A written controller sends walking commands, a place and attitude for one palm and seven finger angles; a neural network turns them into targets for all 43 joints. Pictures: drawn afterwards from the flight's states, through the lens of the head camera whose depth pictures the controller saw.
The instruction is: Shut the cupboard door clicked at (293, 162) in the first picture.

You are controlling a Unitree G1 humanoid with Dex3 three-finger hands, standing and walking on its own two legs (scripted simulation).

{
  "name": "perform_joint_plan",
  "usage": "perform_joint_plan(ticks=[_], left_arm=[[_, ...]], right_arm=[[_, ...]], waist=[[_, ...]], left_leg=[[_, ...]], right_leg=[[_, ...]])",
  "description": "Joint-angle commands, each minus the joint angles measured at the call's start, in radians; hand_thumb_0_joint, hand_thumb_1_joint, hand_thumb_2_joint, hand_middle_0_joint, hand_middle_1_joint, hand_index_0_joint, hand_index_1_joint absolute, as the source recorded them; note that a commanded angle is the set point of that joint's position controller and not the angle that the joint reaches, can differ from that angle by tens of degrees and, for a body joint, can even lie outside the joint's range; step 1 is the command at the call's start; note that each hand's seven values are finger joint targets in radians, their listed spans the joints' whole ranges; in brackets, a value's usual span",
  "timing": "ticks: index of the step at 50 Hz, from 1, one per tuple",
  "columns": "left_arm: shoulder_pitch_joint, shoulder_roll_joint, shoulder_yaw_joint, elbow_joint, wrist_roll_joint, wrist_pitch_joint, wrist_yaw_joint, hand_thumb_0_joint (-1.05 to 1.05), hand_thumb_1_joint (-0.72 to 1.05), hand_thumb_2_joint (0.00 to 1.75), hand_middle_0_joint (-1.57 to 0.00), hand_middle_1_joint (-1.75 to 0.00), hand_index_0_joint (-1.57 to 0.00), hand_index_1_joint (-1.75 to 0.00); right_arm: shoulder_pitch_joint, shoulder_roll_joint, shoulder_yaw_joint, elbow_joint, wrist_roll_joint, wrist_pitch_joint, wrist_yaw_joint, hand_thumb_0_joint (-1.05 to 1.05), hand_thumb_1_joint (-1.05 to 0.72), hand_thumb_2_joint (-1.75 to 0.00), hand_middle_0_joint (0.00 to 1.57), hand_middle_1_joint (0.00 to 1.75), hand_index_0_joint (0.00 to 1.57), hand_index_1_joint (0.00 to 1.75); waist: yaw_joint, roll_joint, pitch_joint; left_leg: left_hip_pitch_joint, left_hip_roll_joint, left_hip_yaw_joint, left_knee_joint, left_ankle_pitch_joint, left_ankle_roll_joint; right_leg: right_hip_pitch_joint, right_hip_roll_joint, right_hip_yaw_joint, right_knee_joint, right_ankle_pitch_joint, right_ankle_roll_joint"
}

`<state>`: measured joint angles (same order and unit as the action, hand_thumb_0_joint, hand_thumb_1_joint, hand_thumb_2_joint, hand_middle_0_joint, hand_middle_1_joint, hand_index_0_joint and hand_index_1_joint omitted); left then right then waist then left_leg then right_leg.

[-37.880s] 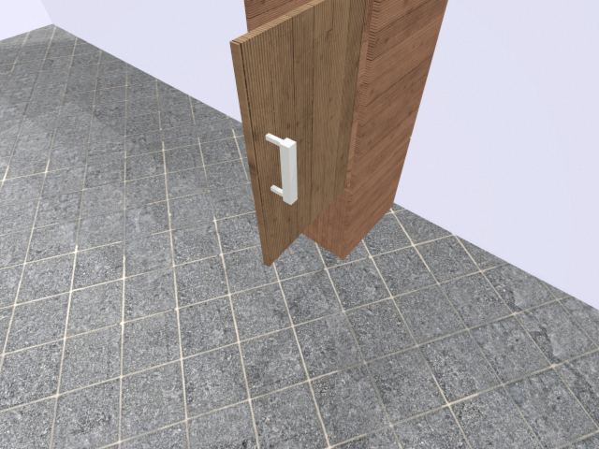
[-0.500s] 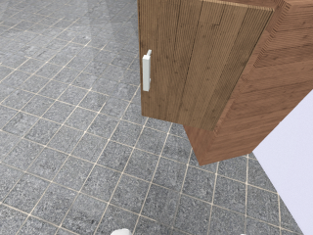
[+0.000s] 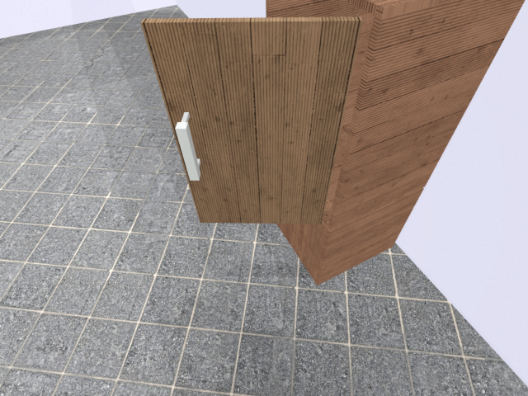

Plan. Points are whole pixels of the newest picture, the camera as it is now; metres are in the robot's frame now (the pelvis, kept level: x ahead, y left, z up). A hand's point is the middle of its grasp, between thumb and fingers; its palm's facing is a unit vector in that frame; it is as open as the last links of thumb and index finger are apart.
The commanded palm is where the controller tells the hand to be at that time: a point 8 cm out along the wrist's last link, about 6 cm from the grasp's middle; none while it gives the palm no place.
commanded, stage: take the last steps up to it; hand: left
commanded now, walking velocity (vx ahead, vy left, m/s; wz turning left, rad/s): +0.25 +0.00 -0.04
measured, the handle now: (190, 147) +0.62 +0.20 +0.00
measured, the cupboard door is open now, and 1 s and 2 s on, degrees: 61 61 61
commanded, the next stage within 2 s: come to a stop and stand still in 0.38 s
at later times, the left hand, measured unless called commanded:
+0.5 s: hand (165, 389) +0.17 +0.19 -0.16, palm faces +0.00 -0.98 -0.18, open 7.4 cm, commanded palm none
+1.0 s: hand (163, 361) +0.21 +0.21 -0.18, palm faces +0.06 -0.97 -0.22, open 7.3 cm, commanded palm none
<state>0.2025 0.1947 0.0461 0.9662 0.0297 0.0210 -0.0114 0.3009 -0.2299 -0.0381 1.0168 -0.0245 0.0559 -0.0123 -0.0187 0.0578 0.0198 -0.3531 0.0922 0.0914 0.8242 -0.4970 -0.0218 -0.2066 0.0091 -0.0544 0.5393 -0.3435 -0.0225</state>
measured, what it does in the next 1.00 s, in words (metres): walks ahead: left foot, then right foot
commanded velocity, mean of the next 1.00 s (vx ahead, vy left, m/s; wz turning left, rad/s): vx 0.00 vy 0.02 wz -0.01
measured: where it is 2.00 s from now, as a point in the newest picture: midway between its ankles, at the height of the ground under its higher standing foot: outside the picture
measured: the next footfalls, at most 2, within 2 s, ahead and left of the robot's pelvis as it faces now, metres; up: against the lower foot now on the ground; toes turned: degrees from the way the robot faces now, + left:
left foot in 0.26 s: +0.17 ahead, +0.12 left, +0.00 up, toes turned +6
right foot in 0.60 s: +0.22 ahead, -0.12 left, +0.00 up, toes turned -4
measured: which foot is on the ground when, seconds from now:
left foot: up 0.00-0.24, down 0.26-0.72, up 0.74-0.96, down 0.98-1.00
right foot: down 0.00-0.28, up 0.30-0.58, down 0.60-1.00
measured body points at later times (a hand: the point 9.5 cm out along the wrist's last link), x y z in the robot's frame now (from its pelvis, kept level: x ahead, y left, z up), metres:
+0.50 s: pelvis +0.12 +0.01 +0.01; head +0.15 +0.02 +0.46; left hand +0.17 +0.24 -0.15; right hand +0.11 -0.21 -0.14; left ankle +0.13 +0.12 -0.73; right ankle +0.12 -0.11 -0.69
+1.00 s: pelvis +0.16 +0.02 +0.00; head +0.21 +0.04 +0.45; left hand +0.21 +0.26 -0.16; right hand +0.23 -0.24 -0.14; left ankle +0.16 +0.13 -0.73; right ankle +0.18 -0.12 -0.73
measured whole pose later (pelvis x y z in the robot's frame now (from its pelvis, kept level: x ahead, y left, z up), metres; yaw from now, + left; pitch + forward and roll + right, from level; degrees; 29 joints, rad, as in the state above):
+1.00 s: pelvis +0.16 +0.02 +0.00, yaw +1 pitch +1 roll -1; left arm 0.17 0.20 0.06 1.02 0.03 0.04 0.04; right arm 0.17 -0.22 -0.05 0.99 -0.01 0.03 -0.03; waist 0.01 -0.04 0.10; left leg -0.27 0.01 0.03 0.55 -0.28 -0.02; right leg -0.31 -0.06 -0.06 0.57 -0.26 0.02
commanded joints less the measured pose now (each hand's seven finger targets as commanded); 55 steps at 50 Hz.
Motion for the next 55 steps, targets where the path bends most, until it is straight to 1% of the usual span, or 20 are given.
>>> perform_joint_plan(ticks=[1,5,8,11,12,13,14,18,25,28,30,32,36,39,42,47,48,49,50,55], left_arm=[[0.087,0.153,0.032,-0.007,-0.008,-0.040,0.026,0.00,0.90,0.90,-0.20,-0.30,-0.20,-0.30],[0.093,0.134,0.022,0.012,-0.007,-0.069,0.023,0.00,0.90,0.90,-0.20,-0.30,-0.20,-0.30],[0.116,0.152,0.031,0.042,-0.004,-0.070,0.023,0.00,0.90,0.90,-0.20,-0.30,-0.20,-0.30],[0.094,0.137,0.031,0.061,-0.013,-0.061,0.021,0.00,0.90,0.90,-0.20,-0.30,-0.20,-0.30],[0.102,0.108,0.025,0.059,-0.018,-0.057,0.019,0.00,0.90,0.90,-0.20,-0.30,-0.20,-0.30],[0.148,0.055,0.017,0.050,-0.024,-0.054,0.016,0.00,0.90,0.90,-0.20,-0.30,-0.20,-0.30],[0.123,0.043,0.006,0.027,-0.023,-0.053,0.016,0.00,0.90,0.90,-0.20,-0.30,-0.20,-0.30],[0.027,0.046,0.011,0.025,-0.004,-0.041,0.003,0.00,0.90,0.90,-0.20,-0.30,-0.20,-0.30],[0.082,-0.015,-0.005,0.047,-0.006,-0.027,0.005,0.00,0.90,0.90,-0.20,-0.30,-0.20,-0.30],[0.160,0.033,0.000,0.079,-0.010,-0.039,0.024,0.00,0.90,0.90,-0.20,-0.30,-0.20,-0.30],[0.111,0.129,0.003,0.078,-0.012,-0.050,0.034,0.00,0.90,0.90,-0.20,-0.30,-0.20,-0.30],[0.041,0.132,0.005,0.058,-0.014,-0.043,0.038,0.00,0.90,0.90,-0.20,-0.30,-0.20,-0.30],[0.078,0.137,0.017,0.072,-0.014,-0.032,0.057,0.00,0.90,0.90,-0.20,-0.30,-0.20,-0.30],[0.103,0.158,0.039,0.067,-0.002,-0.020,0.071,0.00,0.90,0.90,-0.20,-0.30,-0.20,-0.30],[0.054,0.170,0.053,0.035,0.006,-0.008,0.074,0.00,0.90,0.90,-0.20,-0.30,-0.20,-0.30],[-0.040,0.159,0.047,-0.005,-0.001,0.003,0.062,0.00,0.90,0.90,-0.20,-0.30,-0.20,-0.30],[-0.025,0.125,0.038,-0.008,-0.008,0.007,0.060,0.00,0.90,0.90,-0.20,-0.30,-0.20,-0.30],[0.020,0.065,0.025,-0.013,-0.016,0.014,0.057,0.00,0.90,0.90,-0.20,-0.30,-0.20,-0.30],[0.009,0.062,0.018,-0.009,-0.017,0.024,0.059,0.00,0.90,0.90,-0.20,-0.30,-0.20,-0.30],[0.039,0.093,0.026,0.042,-0.012,0.034,0.032,0.00,0.90,0.90,-0.20,-0.30,-0.20,-0.30]], right_arm=[[-0.092,-0.080,-0.026,-0.101,-0.008,-0.053,0.017,0.00,-0.90,-0.90,0.20,0.30,0.20,0.30],[-0.061,-0.028,-0.011,-0.079,0.000,-0.064,0.024,0.00,-0.90,-0.90,0.20,0.30,0.20,0.30],[-0.056,-0.011,-0.004,-0.075,0.004,-0.079,0.027,0.00,-0.90,-0.90,0.20,0.30,0.20,0.30],[0.066,-0.029,-0.007,-0.027,0.000,-0.098,0.018,0.00,-0.90,-0.90,0.20,0.30,0.20,0.30],[0.149,-0.070,-0.013,0.003,-0.003,-0.107,0.011,0.00,-0.90,-0.90,0.20,0.30,0.20,0.30],[0.231,-0.155,-0.031,0.018,-0.017,-0.114,0.001,0.00,-0.90,-0.90,0.20,0.30,0.20,0.30],[0.280,-0.198,-0.040,0.021,-0.015,-0.102,-0.010,0.00,-0.90,-0.90,0.20,0.30,0.20,0.30],[0.108,-0.090,-0.005,-0.022,-0.008,-0.099,-0.021,0.00,-0.90,-0.90,0.20,0.30,0.20,0.30],[0.043,-0.079,-0.008,-0.004,-0.003,-0.086,-0.020,0.00,-0.90,-0.90,0.20,0.30,0.20,0.30],[0.013,-0.021,0.004,0.005,0.014,-0.081,-0.019,0.00,-0.90,-0.90,0.20,0.30,0.20,0.30],[0.074,0.022,0.010,0.014,0.022,-0.064,-0.011,0.00,-0.90,-0.90,0.20,0.30,0.20,0.30],[0.113,0.042,0.008,0.048,0.019,-0.048,-0.010,0.00,-0.90,-0.90,0.20,0.30,0.20,0.30],[0.083,0.001,-0.010,0.045,0.020,-0.028,-0.021,0.00,-0.90,-0.90,0.20,0.30,0.20,0.30],[0.010,-0.022,-0.024,-0.002,0.019,-0.014,-0.029,0.00,-0.90,-0.90,0.20,0.30,0.20,0.30],[-0.040,-0.015,-0.028,-0.034,0.023,-0.007,-0.027,0.00,-0.90,-0.90,0.20,0.30,0.20,0.30],[0.050,-0.010,-0.021,-0.022,0.019,-0.020,-0.010,0.00,-0.90,-0.90,0.20,0.30,0.20,0.30],[0.056,-0.044,-0.023,-0.021,0.015,-0.034,-0.008,0.00,-0.90,-0.90,0.20,0.30,0.20,0.30],[0.031,-0.125,-0.033,-0.043,0.004,-0.047,-0.011,0.00,-0.90,-0.90,0.20,0.30,0.20,0.30],[-0.015,-0.157,-0.037,-0.061,-0.003,-0.043,-0.020,0.00,-0.90,-0.90,0.20,0.30,0.20,0.30],[-0.109,-0.106,-0.001,-0.067,-0.006,-0.054,-0.045,0.00,-0.90,-0.90,0.20,0.30,0.20,0.30]], waist=[[0.039,-0.267,0.096],[0.012,-0.200,0.069],[0.021,-0.183,0.036],[-0.035,-0.123,0.017],[-0.060,-0.007,-0.018],[-0.072,0.208,-0.072],[-0.087,0.270,-0.078],[-0.027,0.095,0.086],[0.020,0.065,-0.002],[0.068,-0.079,-0.011],[0.009,-0.217,-0.003],[-0.016,-0.153,0.008],[0.018,-0.223,-0.019],[0.066,-0.249,-0.066],[0.062,-0.190,-0.095],[-0.015,-0.204,-0.134],[-0.017,-0.124,-0.140],[0.001,0.148,-0.127],[-0.008,0.191,-0.076],[0.028,0.110,0.063]], left_leg=[[-0.323,0.016,-0.079,0.223,0.070,-0.002],[-0.199,-0.003,-0.017,0.046,0.145,-0.024],[-0.111,-0.029,0.011,-0.126,0.171,-0.009],[0.157,-0.068,0.036,-0.319,0.337,0.000],[0.290,-0.036,-0.037,-0.370,0.360,0.011],[0.420,0.170,-0.300,-0.434,0.376,0.093],[0.417,0.319,-0.498,-0.564,0.309,0.186],[0.112,0.255,-0.347,-0.639,0.209,0.192],[0.102,0.163,-0.148,-0.563,0.290,0.172],[0.052,0.047,-0.047,-0.393,0.361,0.063],[0.061,-0.038,-0.008,-0.361,0.139,0.002],[0.134,-0.029,-0.023,-0.380,0.235,0.003],[0.087,-0.036,-0.008,-0.256,0.171,-0.013],[-0.061,-0.062,-0.049,-0.010,-0.063,-0.022],[-0.089,-0.074,-0.106,0.064,-0.082,-0.020],[0.190,-0.079,-0.054,-0.344,0.317,-0.016],[0.288,-0.021,-0.094,-0.448,0.430,-0.007],[0.282,0.172,-0.322,-0.517,0.609,0.060],[0.160,0.266,-0.398,-0.560,0.635,0.146],[0.122,0.187,-0.286,-0.582,0.504,0.144]], right_leg=[[0.111,-0.290,0.354,-0.364,-0.058,-0.189],[0.095,-0.244,0.183,-0.307,0.345,-0.170],[0.133,-0.237,0.163,-0.272,0.360,-0.161],[0.009,-0.182,0.113,-0.144,0.243,-0.107],[-0.068,-0.132,0.083,-0.001,0.203,-0.082],[-0.221,-0.024,0.002,0.220,-0.018,-0.035],[-0.309,0.029,-0.018,0.436,-0.274,-0.019],[-0.312,-0.087,0.068,0.557,-0.119,-0.013],[-0.080,-0.033,-0.027,0.142,0.011,0.022],[0.098,-0.075,0.070,-0.159,0.311,0.033],[0.046,-0.280,0.265,-0.220,0.472,-0.066],[-0.010,-0.250,0.214,-0.168,0.551,-0.075],[0.118,-0.281,0.201,-0.107,1.008,-0.103],[0.232,-0.377,0.275,-0.097,1.236,-0.201],[0.231,-0.374,0.245,-0.095,1.114,-0.223],[0.034,-0.246,0.134,-0.049,0.591,-0.091],[-0.043,-0.184,0.097,0.016,0.387,-0.040],[-0.149,-0.069,0.029,0.110,0.007,0.024],[-0.138,-0.024,0.065,0.238,-0.225,0.040],[-0.200,-0.032,0.148,0.402,-0.068,0.046]])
